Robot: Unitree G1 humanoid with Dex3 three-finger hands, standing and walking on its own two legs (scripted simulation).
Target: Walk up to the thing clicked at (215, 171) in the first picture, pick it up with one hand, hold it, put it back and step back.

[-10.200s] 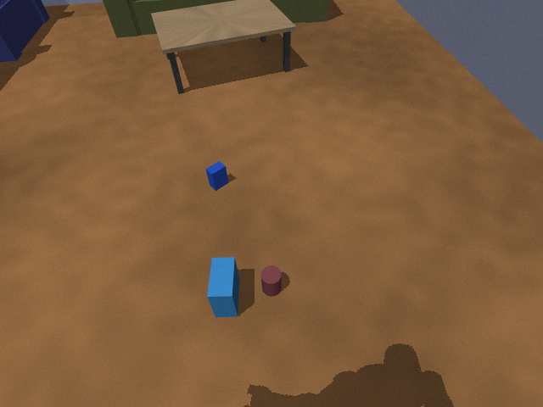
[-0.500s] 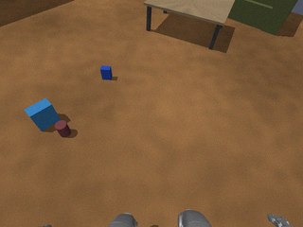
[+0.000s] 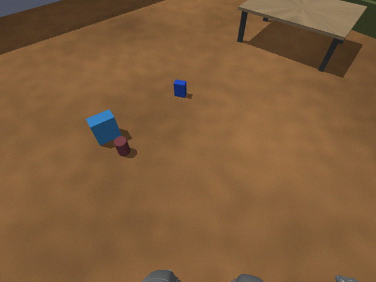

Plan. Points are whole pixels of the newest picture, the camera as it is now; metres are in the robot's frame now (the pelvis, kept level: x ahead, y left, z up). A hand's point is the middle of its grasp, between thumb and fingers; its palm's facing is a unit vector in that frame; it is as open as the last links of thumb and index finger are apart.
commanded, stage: walk up
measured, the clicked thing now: (180, 88) +1.48 +0.17 -0.68
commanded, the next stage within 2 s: stand in 0.64 s
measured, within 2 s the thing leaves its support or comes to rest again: neither
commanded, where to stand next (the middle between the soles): +0.08 -0.03 m, yaw +1 degrees
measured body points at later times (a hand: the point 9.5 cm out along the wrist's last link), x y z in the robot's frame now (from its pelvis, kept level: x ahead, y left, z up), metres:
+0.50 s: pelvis +0.02 -0.01 +0.03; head +0.03 +0.00 +0.48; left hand +0.10 +0.30 -0.10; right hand +0.15 -0.31 -0.09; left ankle +0.04 +0.11 -0.71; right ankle +0.02 -0.15 -0.71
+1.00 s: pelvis +0.01 -0.01 +0.04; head +0.02 -0.01 +0.49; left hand +0.06 +0.29 -0.10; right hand +0.12 -0.31 -0.09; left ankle +0.04 +0.11 -0.71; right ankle +0.02 -0.15 -0.71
